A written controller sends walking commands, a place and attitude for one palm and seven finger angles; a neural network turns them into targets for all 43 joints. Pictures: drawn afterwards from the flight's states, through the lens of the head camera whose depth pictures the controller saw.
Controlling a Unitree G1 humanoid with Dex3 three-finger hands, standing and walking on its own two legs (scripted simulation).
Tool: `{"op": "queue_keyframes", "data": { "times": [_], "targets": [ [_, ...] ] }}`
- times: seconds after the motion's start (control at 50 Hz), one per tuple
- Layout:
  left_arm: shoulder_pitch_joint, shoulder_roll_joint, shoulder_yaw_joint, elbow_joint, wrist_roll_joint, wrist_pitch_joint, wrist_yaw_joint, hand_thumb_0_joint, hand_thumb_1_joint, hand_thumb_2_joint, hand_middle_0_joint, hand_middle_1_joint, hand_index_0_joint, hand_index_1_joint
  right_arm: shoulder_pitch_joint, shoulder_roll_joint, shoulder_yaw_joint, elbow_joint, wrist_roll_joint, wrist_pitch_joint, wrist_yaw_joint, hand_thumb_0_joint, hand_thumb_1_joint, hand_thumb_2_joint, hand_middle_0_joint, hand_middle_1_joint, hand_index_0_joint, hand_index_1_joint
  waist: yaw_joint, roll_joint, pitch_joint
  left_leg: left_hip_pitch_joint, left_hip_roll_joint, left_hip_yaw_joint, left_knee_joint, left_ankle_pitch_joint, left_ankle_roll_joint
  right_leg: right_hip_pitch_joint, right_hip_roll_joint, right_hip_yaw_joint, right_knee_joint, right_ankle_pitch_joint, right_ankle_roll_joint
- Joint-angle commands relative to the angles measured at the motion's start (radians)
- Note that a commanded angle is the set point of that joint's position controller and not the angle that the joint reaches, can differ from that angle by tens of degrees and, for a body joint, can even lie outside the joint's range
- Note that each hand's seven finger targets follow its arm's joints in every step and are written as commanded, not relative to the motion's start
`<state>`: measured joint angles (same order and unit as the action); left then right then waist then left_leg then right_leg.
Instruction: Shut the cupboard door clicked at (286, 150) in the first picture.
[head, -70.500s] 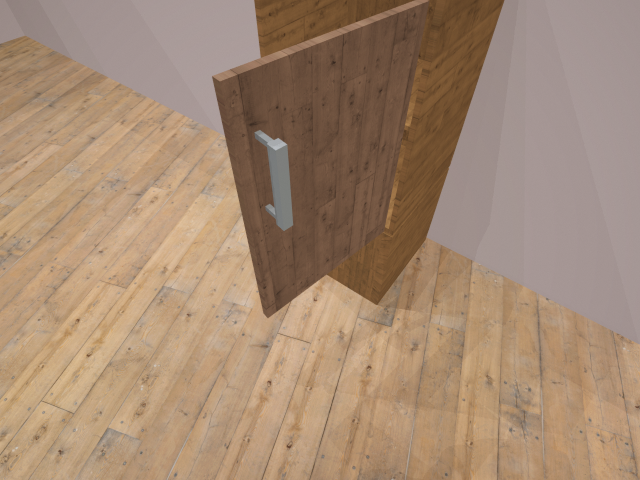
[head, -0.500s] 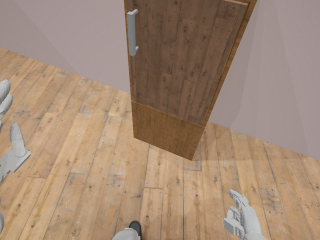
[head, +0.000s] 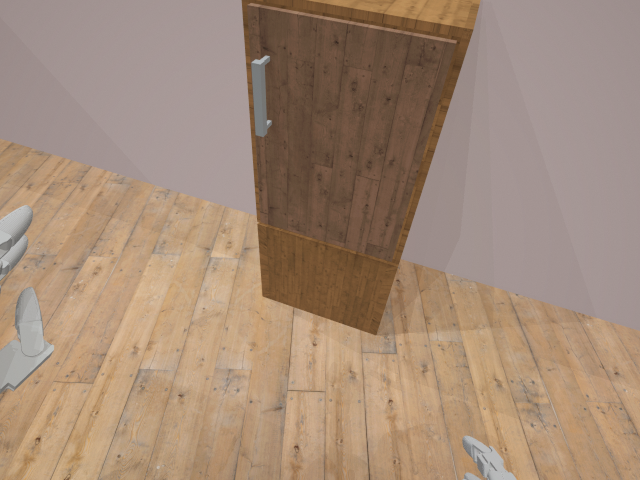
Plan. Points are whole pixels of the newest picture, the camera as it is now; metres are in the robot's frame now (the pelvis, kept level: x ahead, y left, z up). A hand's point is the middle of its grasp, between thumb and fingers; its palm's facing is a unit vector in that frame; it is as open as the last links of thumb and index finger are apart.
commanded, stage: stop stepping back and stand still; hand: left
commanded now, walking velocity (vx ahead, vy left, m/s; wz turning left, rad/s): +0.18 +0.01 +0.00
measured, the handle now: (263, 97) +0.87 +0.15 +0.08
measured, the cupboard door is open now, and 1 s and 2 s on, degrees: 0 0 0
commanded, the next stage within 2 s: let the arm hang, fingers relaxed in 0.32 s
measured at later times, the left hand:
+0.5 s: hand (61, 366) +0.22 +0.28 +0.08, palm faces +0.28 -0.82 -0.50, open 7.4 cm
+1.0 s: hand out of the picture -0.05 +0.19 -0.17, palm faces +0.04 -0.98 -0.19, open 7.3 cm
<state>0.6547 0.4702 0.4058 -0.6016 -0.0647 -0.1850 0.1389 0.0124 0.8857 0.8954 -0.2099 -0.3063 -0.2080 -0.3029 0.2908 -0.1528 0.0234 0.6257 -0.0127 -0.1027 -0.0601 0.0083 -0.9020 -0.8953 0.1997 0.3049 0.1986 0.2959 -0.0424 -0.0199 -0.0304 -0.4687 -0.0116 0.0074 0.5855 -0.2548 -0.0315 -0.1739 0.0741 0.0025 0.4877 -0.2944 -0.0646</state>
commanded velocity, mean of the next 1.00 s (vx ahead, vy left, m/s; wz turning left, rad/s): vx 0.01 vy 0.00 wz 0.00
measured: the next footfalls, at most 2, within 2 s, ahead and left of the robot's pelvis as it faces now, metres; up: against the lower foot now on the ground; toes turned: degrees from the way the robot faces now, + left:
left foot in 0.08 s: +0.12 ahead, +0.11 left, +0.00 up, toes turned +1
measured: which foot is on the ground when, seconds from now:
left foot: up 0.00-0.06, down 0.08-1.00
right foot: down 0.00-1.00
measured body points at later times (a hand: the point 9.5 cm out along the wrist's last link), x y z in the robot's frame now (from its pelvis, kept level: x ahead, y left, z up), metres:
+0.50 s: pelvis +0.01 +0.02 -0.01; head +0.00 +0.00 +0.44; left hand +0.20 +0.32 +0.11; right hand +0.17 -0.23 -0.11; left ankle +0.08 +0.11 -0.73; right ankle -0.02 -0.09 -0.73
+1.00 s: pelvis +0.02 +0.01 +0.01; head +0.03 +0.02 +0.46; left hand -0.05 +0.24 -0.15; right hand +0.01 -0.21 -0.15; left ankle +0.08 +0.11 -0.73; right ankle -0.02 -0.09 -0.73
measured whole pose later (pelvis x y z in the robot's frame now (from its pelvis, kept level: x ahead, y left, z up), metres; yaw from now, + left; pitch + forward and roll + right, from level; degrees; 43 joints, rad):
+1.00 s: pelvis +0.02 +0.01 +0.01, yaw +1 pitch -1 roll -1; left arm 0.38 0.18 0.00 1.15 0.01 0.01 0.02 0.00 0.93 0.90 -0.20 -0.30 -0.20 -0.30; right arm 0.30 -0.16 0.01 1.11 -0.01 0.02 -0.04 0.00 -0.91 -0.90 0.20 0.30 0.20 0.30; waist 0.00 0.00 0.05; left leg -0.27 -0.02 0.01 0.43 -0.13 0.04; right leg -0.08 0.05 -0.01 0.39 -0.28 -0.04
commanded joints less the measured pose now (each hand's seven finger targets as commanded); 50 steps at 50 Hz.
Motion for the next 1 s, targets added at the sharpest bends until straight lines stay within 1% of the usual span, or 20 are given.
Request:
{"op": "queue_keyframes", "data": {
  "times": [0.0,0.06,0.12,0.14,0.18,0.22,0.26,0.3,0.34,0.38,0.4,0.42,0.48,0.56,0.6,0.64,0.68,0.74,0.88,0.98],
  "targets": [
    [-0.173,0.135,0.150,-0.024,-0.004,-0.019,0.063,0.000,0.900,0.900,-0.200,-0.300,-0.200,-0.300,-0.113,-0.164,-0.047,-0.118,0.008,-0.004,-0.026,0.000,-0.900,-0.900,0.200,0.300,0.200,0.300,-0.002,-0.039,0.066,0.163,0.063,-0.050,0.095,-0.057,0.021,-0.310,-0.272,0.240,-0.231,-0.342,-0.098],
    [-0.268,0.099,0.086,0.075,0.016,-0.024,0.058,0.000,0.900,0.900,-0.200,-0.300,-0.200,-0.300,-0.125,-0.188,-0.050,-0.108,0.020,-0.022,-0.043,0.000,-0.900,-0.900,0.200,0.300,0.200,0.300,0.011,0.047,0.110,0.223,0.101,-0.091,-0.130,-0.083,0.066,-0.274,-0.132,0.126,-0.117,-0.187,0.001],
    [-0.288,0.078,0.051,0.052,0.024,-0.033,0.043,0.000,0.900,0.900,-0.200,-0.300,-0.200,-0.300,-0.138,-0.186,-0.034,-0.112,0.017,-0.037,-0.048,0.000,-0.900,-0.900,0.200,0.300,0.200,0.300,0.014,0.208,0.097,0.104,0.221,-0.348,-0.457,-0.500,0.079,-0.157,-0.025,0.002,0.091,-0.156,0.064],
    [-0.320,0.076,0.042,0.020,0.032,-0.036,0.039,0.000,0.900,0.900,-0.200,-0.300,-0.200,-0.300,-0.151,-0.181,-0.035,-0.120,0.014,-0.041,-0.047,0.000,-0.900,-0.900,0.200,0.300,0.200,0.300,0.025,0.200,0.102,0.051,0.246,-0.378,-0.503,-0.530,0.091,-0.108,-0.025,0.005,0.132,-0.117,0.067],
    [-0.357,0.122,0.070,-0.063,0.040,-0.049,0.039,0.000,0.900,0.900,-0.200,-0.300,-0.200,-0.300,-0.157,-0.174,-0.042,-0.122,0.009,-0.058,-0.046,0.000,-0.900,-0.900,0.200,0.300,0.200,0.300,0.037,0.153,0.031,0.079,0.224,-0.300,-0.476,-0.427,0.085,-0.033,-0.038,0.002,0.066,-0.076,0.064],
    [-0.293,0.099,0.062,-0.111,0.044,-0.054,0.041,0.000,0.900,0.900,-0.200,-0.300,-0.200,-0.300,-0.149,-0.166,-0.043,-0.135,0.007,-0.067,-0.035,0.000,-0.900,-0.900,0.200,0.300,0.200,0.300,0.036,0.201,-0.032,0.106,0.165,-0.186,-0.419,-0.337,0.057,0.029,-0.044,-0.006,-0.026,-0.055,0.050],
    [-0.197,0.123,0.112,-0.122,0.037,-0.056,0.047,0.000,0.900,0.900,-0.200,-0.300,-0.200,-0.300,-0.146,-0.162,-0.045,-0.144,0.006,-0.066,-0.025,0.000,-0.900,-0.900,0.200,0.300,0.200,0.300,0.042,0.172,-0.077,0.105,0.118,-0.130,-0.351,-0.270,0.043,0.069,-0.062,0.018,-0.085,-0.056,0.033],
    [-0.112,0.127,0.140,-0.094,0.022,-0.053,0.048,0.000,0.900,0.900,-0.200,-0.300,-0.200,-0.300,-0.145,-0.153,-0.047,-0.151,0.007,-0.049,-0.017,0.000,-0.900,-0.900,0.200,0.300,0.200,0.300,0.036,0.080,-0.067,0.133,0.079,-0.084,-0.238,-0.148,0.032,0.011,-0.110,0.083,-0.162,-0.092,0.006],
    [-0.101,0.133,0.155,-0.065,0.011,-0.057,0.051,0.000,0.900,0.900,-0.200,-0.300,-0.200,-0.300,-0.140,-0.152,-0.049,-0.145,0.008,-0.034,-0.016,0.000,-0.900,-0.900,0.200,0.300,0.200,0.300,0.027,0.049,-0.054,0.199,0.069,-0.058,-0.130,-0.018,0.033,-0.083,-0.165,0.163,-0.209,-0.056,-0.015],
    [-0.122,0.123,0.148,-0.029,0.004,-0.055,0.051,0.000,0.900,0.900,-0.200,-0.300,-0.200,-0.300,-0.136,-0.162,-0.052,-0.135,0.014,-0.028,-0.020,0.000,-0.900,-0.900,0.200,0.300,0.200,0.300,0.022,0.061,-0.055,0.254,0.081,-0.058,-0.105,0.053,0.034,-0.121,-0.171,0.165,-0.192,0.020,-0.008],
    [-0.202,-0.065,-0.307,0.685,0.093,0.092,-0.110,0.000,0.900,0.900,-0.200,-0.300,-0.200,-0.300,-0.208,-0.339,-0.088,0.040,0.024,-0.085,0.069,0.000,-0.900,-0.900,0.200,0.300,0.200,0.300,-0.001,0.097,0.016,0.186,0.123,-0.083,0.064,0.366,0.056,-0.183,-0.203,0.051,0.011,0.328,-0.002],
    [-0.198,-0.085,-0.291,0.708,0.086,0.170,-0.128,0.000,0.900,0.900,-0.200,-0.300,-0.200,-0.300,-0.132,-0.291,-0.099,0.059,0.021,-0.036,0.065,0.000,-0.900,-0.900,0.200,0.300,0.200,0.300,0.010,0.088,-0.064,0.252,0.127,-0.064,0.028,0.394,0.046,-0.164,-0.172,0.074,0.029,0.307,0.006],
    [-0.290,-0.094,-0.316,0.831,0.088,0.187,-0.136,0.000,0.900,0.900,-0.200,-0.300,-0.200,-0.300,-0.122,-0.291,-0.072,0.062,0.003,0.021,0.051,0.000,-0.900,-0.900,0.200,0.300,0.200,0.300,0.039,-0.079,-0.048,0.167,0.167,-0.161,-0.039,0.405,0.103,-0.124,-0.116,0.037,0.084,0.121,0.020],
    [-0.393,-0.053,-0.334,1.083,0.089,0.182,-0.135,0.000,0.900,0.900,-0.200,-0.300,-0.200,-0.300,-0.153,-0.284,-0.057,0.110,-0.008,0.071,0.052,0.000,-0.900,-0.900,0.200,0.300,0.200,0.300,0.031,-0.172,0.023,0.193,0.078,-0.134,-0.030,0.161,0.081,-0.188,-0.194,0.148,-0.091,-0.007,-0.036],
    [-0.421,-0.066,-0.352,1.208,0.087,0.185,-0.126,0.000,0.900,0.900,-0.200,-0.300,-0.200,-0.300,-0.129,-0.240,-0.047,0.159,-0.018,0.095,0.051,0.000,-0.900,-0.900,0.200,0.300,0.200,0.300,0.018,-0.096,0.031,0.236,0.046,-0.090,0.000,0.150,0.059,-0.197,-0.230,0.179,-0.133,0.042,-0.064],
    [-0.426,-0.090,-0.370,1.314,0.082,0.185,-0.120,0.000,0.900,0.900,-0.200,-0.300,-0.200,-0.300,-0.097,-0.203,-0.035,0.210,-0.018,0.103,0.049,0.000,-0.900,-0.900,0.200,0.300,0.200,0.300,0.009,0.016,0.021,0.275,0.063,-0.097,-0.056,0.205,0.055,-0.164,-0.206,0.156,-0.113,0.090,-0.049],
    [-0.387,-0.105,-0.376,1.412,0.077,0.185,-0.117,0.000,0.900,0.900,-0.200,-0.300,-0.200,-0.300,-0.094,-0.203,-0.030,0.254,-0.013,0.102,0.043,0.000,-0.900,-0.900,0.200,0.300,0.200,0.300,0.028,0.109,0.018,0.261,0.101,-0.142,-0.140,0.232,0.069,-0.088,-0.156,0.119,-0.106,0.070,-0.008],
    [-0.322,-0.150,-0.370,1.536,0.073,0.183,-0.115,0.000,0.900,0.900,-0.200,-0.300,-0.200,-0.300,-0.073,-0.170,-0.030,0.318,-0.012,0.099,0.030,0.000,-0.900,-0.900,0.200,0.300,0.200,0.300,0.044,0.201,-0.007,0.252,0.105,-0.143,-0.186,0.195,0.075,0.004,-0.154,0.109,-0.132,0.099,-0.007],
    [-0.270,-0.186,-0.386,1.684,0.071,0.176,-0.111,0.000,0.900,0.900,-0.200,-0.300,-0.200,-0.300,0.008,-0.154,-0.037,0.417,0.001,0.102,0.016,0.000,-0.900,-0.900,0.200,0.300,0.200,0.300,0.037,0.061,0.039,0.314,0.115,-0.124,-0.208,0.199,0.077,-0.013,-0.153,0.095,-0.195,0.111,-0.004],
    [-0.229,-0.215,-0.394,1.729,0.071,0.179,-0.104,0.000,0.900,0.900,-0.200,-0.300,-0.200,-0.300,0.040,-0.130,-0.036,0.455,0.001,0.107,0.014,0.000,-0.900,-0.900,0.200,0.300,0.200,0.300,0.036,0.023,0.090,0.311,0.114,-0.118,-0.240,0.137,0.078,-0.043,-0.148,0.089,-0.202,0.056,0.000]
  ]
}}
